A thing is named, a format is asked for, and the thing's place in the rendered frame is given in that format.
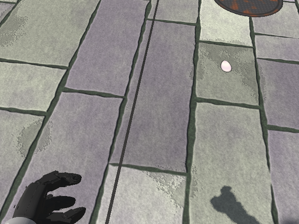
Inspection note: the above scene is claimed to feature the left robot hand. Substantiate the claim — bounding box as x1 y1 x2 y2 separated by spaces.
12 170 86 224

